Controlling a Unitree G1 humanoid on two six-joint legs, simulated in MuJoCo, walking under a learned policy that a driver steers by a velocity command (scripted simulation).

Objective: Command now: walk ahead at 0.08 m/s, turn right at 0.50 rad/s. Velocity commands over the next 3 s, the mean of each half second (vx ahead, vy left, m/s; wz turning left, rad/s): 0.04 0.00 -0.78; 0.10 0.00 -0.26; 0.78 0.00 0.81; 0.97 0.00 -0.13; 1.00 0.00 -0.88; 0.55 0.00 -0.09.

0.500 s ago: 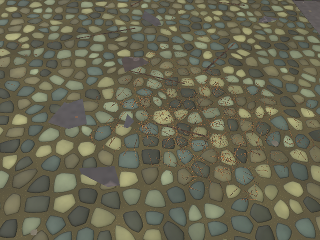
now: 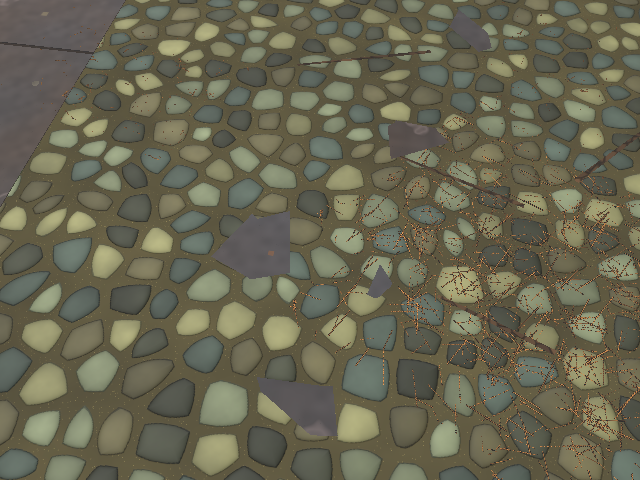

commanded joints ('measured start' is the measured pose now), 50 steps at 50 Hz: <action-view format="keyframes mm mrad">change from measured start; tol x32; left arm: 1 -64 160 46 -119 -1 9 19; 50 63 103 39 -105 10 -34 45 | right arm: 1 114 -61 -18 -46 7 5 -25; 50 87 -144 -70 -8 56 9 38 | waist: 1 -74 -63 -202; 11 -74 -161 -175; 14 5 276 -163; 35 -26 153 -192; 38 -48 -317 -311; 50 -12 -106 -48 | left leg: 1 44 -23 25 -220 -26 -16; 10 246 -44 -7 -687 189 -2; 14 348 439 -439 -961 216 260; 35 381 367 208 -702 578 187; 38 -150 158 266 -204 -261 -32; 50 -455 165 28 31 277 12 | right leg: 1 116 -224 362 -119 -19 -156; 11 38 -147 489 -68 -474 -8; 19 -287 -128 -17 966 -345 187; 34 11 -197 -177 282 -377 106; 38 524 -614 272 43 486 -224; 45 350 -479 60 -223 -550 -109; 50 498 -511 -14 -282 -526 -46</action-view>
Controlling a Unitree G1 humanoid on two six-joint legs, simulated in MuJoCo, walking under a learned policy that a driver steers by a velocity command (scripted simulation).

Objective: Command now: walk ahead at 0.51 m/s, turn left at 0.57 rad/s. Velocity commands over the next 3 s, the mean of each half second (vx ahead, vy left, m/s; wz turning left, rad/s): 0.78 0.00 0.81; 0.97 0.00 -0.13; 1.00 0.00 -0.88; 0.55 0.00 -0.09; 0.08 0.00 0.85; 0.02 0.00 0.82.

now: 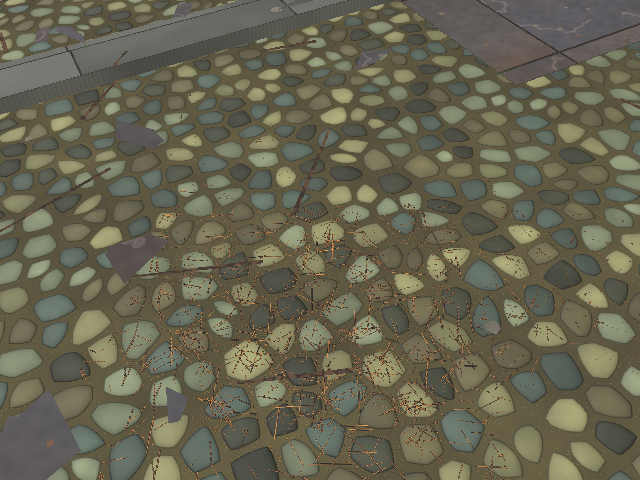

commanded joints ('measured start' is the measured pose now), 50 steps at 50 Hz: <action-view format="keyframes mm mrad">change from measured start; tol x32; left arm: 1 62 149 56 -6 -1 -41 11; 38 -218 94 -26 -51 -7 -1 -83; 45 610 296 71 225 -17 30 -47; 50 191 177 46 144 14 20 -30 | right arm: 1 -102 -58 -20 -107 -2 -38 5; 15 -355 -7 19 -193 -64 13 118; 20 209 -138 -48 -38 -42 -13 50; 50 -151 -67 92 -159 -111 -153 20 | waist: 1 59 -131 83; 21 -95 215 -71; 38 -24 10 162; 45 472 -21 -92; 47 82 -360 -176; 50 19 132 84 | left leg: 1 -356 60 -72 26 86 17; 15 -283 82 171 -299 45 185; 19 314 -149 294 -378 -164 278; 22 897 150 -766 -895 -581 429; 30 386 25 -284 -1037 -76 301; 39 649 11 115 -1126 998 65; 43 787 88 177 -675 1589 5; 45 509 -54 219 214 1072 11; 46 -45 -236 108 592 -257 17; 50 -148 -42 -111 308 -91 52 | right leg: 1 220 -316 230 -247 -243 -96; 14 260 -332 -121 -295 -103 -59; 19 220 -320 -217 317 1061 -51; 22 -634 36 106 1200 -252 86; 40 -389 82 -8 296 438 -91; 45 233 83 126 155 254 -248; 47 515 -190 892 103 -2 -475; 50 7 -160 869 -184 -306 -353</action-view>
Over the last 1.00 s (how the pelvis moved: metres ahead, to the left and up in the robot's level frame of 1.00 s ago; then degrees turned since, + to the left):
0.06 -0.01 0.02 -32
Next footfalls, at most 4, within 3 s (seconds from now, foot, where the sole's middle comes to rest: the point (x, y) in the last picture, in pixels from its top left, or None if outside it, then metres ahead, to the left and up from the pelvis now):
0.40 left None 0.32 0.23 -0.78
0.90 right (162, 396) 0.76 0.40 -0.78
1.30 left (68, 288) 1.10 0.71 -0.78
1.72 right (186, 189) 1.47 0.43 -0.78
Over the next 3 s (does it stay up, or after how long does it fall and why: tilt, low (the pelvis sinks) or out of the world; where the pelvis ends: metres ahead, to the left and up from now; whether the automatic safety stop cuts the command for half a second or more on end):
stays up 1.60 0.52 -0.01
